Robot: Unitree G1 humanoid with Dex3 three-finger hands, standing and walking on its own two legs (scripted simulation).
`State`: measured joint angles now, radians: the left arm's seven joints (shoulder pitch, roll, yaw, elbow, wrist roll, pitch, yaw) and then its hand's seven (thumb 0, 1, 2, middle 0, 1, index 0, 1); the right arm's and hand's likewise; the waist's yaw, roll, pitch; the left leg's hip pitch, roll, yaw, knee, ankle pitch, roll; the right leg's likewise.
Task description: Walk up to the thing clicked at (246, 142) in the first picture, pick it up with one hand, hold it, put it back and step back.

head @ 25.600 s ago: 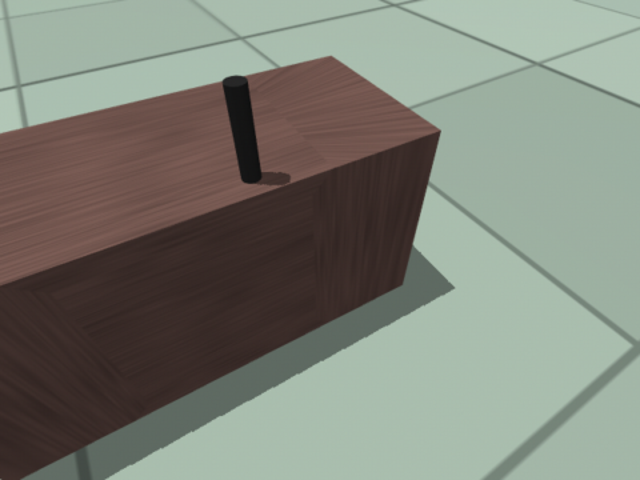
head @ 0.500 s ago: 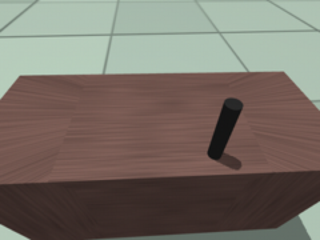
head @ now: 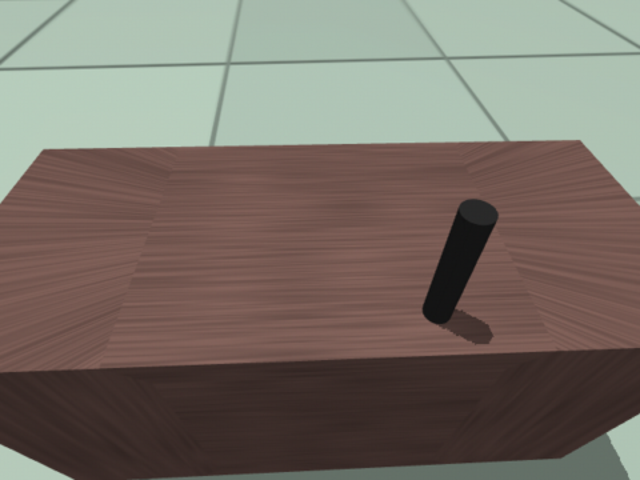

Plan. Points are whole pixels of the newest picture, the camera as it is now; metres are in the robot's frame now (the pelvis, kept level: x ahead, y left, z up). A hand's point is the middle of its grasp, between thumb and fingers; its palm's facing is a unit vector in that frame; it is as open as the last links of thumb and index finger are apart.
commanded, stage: home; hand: right
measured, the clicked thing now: (454, 269) +0.40 -0.19 +0.03
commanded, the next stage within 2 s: stand in 0.14 s
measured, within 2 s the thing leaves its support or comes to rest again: neither
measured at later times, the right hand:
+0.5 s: hand out of the picture +0.08 -0.26 -0.15, palm faces -0.04 +0.93 -0.36, open 13.6 cm
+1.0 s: hand out of the picture +0.07 -0.25 -0.16, palm faces -0.04 +0.93 -0.35, open 7.4 cm
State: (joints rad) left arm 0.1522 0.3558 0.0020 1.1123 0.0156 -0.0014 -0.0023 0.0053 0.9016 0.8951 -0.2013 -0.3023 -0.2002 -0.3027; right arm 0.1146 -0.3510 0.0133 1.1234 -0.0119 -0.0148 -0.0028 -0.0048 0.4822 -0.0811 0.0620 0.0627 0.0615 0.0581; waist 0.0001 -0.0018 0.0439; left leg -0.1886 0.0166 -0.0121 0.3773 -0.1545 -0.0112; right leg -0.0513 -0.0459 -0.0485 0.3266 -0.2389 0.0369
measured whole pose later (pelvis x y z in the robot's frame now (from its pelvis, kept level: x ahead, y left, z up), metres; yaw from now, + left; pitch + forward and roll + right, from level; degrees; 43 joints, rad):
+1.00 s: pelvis +0.00 +0.00 +0.00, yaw +1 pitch -2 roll +0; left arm 0.16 0.35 0.01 1.11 0.02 0.00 0.00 0.01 0.90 0.89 -0.20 -0.30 -0.20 -0.30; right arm 0.13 -0.35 0.01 1.13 -0.01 -0.01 0.00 0.00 -0.89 -0.89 0.20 0.30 0.20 0.30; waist 0.00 0.00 0.05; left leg -0.19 0.01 -0.03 0.37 -0.15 -0.01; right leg -0.04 -0.04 -0.06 0.31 -0.24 0.03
